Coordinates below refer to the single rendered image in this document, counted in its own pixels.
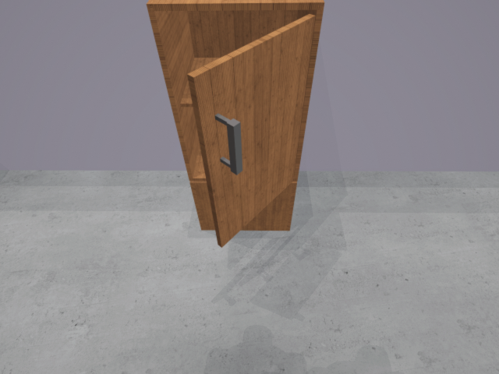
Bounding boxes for handle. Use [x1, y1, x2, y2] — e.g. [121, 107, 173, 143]
[215, 114, 242, 175]

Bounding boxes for cupboard door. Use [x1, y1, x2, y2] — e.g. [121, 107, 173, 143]
[187, 14, 315, 247]

